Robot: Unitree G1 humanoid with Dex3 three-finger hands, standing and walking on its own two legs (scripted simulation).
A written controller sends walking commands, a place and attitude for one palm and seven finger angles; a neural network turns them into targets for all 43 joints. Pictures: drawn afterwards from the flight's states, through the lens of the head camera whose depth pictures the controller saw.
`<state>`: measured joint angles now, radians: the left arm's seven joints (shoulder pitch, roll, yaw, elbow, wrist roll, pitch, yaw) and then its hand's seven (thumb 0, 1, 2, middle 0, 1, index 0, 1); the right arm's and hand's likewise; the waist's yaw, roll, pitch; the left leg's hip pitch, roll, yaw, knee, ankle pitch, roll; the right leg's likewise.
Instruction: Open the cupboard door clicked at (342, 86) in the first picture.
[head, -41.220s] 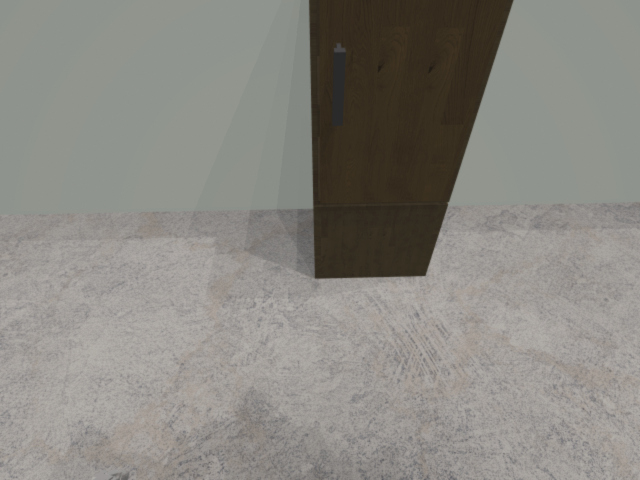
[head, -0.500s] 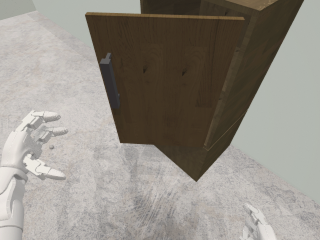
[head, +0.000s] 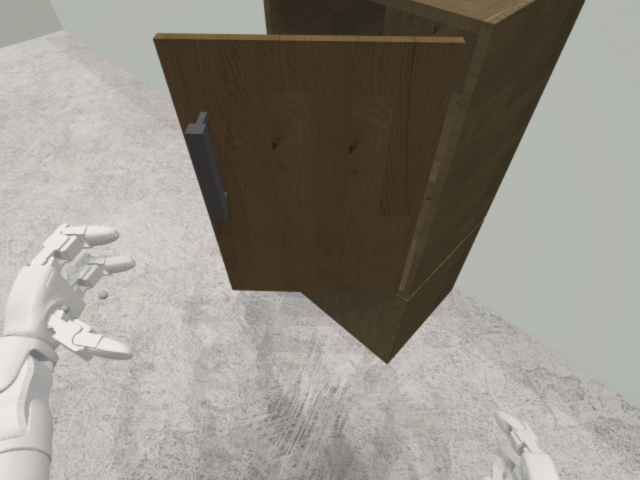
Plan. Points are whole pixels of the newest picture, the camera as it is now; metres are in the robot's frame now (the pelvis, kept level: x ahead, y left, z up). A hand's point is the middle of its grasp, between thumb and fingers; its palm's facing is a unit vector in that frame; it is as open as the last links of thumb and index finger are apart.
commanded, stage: raise the hand with hooked fingers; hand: left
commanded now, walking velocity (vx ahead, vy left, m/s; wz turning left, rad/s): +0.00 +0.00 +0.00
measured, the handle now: (212, 169) +0.55 +0.22 +0.07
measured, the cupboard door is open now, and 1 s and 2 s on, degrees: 42 42 42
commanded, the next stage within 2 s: move the hooked fingers beside the handle in 0.02 s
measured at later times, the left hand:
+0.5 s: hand (125, 262) +0.34 +0.27 +0.10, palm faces +0.05 -1.00 -0.01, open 14.0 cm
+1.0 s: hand (145, 225) +0.41 +0.27 +0.09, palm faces +0.04 -1.00 +0.00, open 14.0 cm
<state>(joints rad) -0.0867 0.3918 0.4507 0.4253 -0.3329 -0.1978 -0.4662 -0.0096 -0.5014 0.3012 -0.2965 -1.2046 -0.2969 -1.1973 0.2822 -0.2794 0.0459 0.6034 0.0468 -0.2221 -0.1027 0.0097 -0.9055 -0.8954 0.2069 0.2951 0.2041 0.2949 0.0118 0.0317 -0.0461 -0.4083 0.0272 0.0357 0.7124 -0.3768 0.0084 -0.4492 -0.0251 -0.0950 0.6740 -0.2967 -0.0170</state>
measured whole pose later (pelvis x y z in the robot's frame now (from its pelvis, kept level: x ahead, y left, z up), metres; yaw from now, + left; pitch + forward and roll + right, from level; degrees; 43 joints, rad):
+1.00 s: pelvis +0.00 +0.01 -0.01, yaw -1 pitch +11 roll -1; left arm -0.56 0.53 0.48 0.93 -0.22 -0.28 -0.46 -0.01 -0.50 0.30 -0.30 -1.20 -0.30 -1.20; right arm 0.36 -0.29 0.04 0.61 0.04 -0.10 -0.08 0.01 -0.91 -0.90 0.21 0.30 0.20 0.29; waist -0.06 0.01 -0.06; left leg -0.57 0.03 0.05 0.78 -0.40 0.02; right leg -0.61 -0.02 -0.07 0.72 -0.30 -0.01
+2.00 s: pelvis +0.01 +0.02 -0.02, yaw -3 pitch +19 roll -3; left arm -0.87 0.76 0.57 1.22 -0.12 -0.30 -0.49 -0.01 -0.50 0.30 -0.30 -1.20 -0.30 -1.20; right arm 0.46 -0.30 0.05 0.59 0.01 0.08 -0.05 0.00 -0.91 -0.89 0.21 0.30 0.21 0.29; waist -0.17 0.00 -0.07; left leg -0.78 0.06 0.05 0.89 -0.44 0.03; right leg -0.81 0.01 -0.07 0.78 -0.31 0.00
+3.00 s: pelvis +0.00 +0.02 -0.02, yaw -2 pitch +18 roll -3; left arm -0.86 0.65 0.49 1.17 -0.13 -0.32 -0.41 -0.01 -0.50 0.30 -0.30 -1.20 -0.30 -1.20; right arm 0.44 -0.29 0.05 0.59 0.01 0.07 -0.05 0.00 -0.91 -0.89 0.21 0.29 0.20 0.29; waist -0.16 0.01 -0.07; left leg -0.77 0.05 0.04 0.90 -0.44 0.03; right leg -0.79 0.00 -0.08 0.79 -0.31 0.00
